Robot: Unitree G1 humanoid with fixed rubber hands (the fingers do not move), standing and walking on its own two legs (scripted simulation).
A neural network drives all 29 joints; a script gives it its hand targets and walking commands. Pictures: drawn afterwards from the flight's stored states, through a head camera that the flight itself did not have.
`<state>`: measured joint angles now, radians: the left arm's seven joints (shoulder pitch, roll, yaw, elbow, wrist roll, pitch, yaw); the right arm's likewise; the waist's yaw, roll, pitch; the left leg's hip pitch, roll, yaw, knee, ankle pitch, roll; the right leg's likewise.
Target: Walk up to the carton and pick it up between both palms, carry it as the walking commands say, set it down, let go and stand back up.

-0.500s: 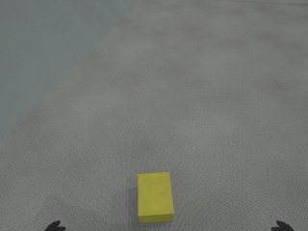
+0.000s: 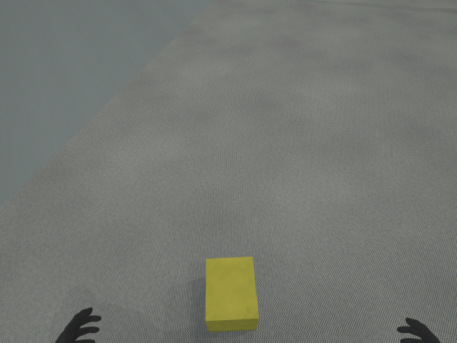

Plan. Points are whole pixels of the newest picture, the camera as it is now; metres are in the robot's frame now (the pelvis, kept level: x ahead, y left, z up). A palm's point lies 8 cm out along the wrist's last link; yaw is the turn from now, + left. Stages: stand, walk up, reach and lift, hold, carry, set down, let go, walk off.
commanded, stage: reach and lift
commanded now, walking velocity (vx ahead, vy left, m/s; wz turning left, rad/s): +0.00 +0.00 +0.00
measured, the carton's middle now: (231, 294) +0.42 +0.01 -0.68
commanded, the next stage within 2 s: none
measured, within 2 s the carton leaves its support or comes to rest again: neither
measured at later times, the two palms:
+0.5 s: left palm (100, 312) +0.22 +0.27 -0.12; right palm (373, 300) +0.22 -0.26 -0.11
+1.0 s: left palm (135, 266) +0.34 +0.24 -0.17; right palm (321, 253) +0.35 -0.21 -0.18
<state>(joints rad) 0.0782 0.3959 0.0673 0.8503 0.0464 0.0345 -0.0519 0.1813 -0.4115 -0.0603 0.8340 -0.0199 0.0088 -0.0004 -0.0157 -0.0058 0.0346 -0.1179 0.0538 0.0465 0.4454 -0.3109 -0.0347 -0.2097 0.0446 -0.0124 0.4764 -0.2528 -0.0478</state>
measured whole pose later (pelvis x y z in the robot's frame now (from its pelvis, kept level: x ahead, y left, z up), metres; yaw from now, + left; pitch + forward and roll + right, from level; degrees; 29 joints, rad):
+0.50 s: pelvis -0.05 +0.03 -0.04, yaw +1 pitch +11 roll +0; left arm -0.25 0.26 0.12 0.61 0.02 0.26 0.00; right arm -0.24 -0.35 -0.18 0.64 0.00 0.25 0.06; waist -0.03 0.00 0.11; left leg -0.61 0.00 0.03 0.82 -0.39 0.00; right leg -0.68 -0.01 -0.01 0.80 -0.31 -0.01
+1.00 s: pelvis -0.09 +0.01 -0.08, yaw +4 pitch +30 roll +2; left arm -0.83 0.26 0.23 0.80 -0.02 0.22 0.03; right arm -0.84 -0.31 -0.21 0.82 0.02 0.22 0.00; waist -0.03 0.00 0.08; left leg -1.15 -0.02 0.01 0.96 -0.33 -0.01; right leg -1.22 -0.02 -0.01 0.95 -0.25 -0.02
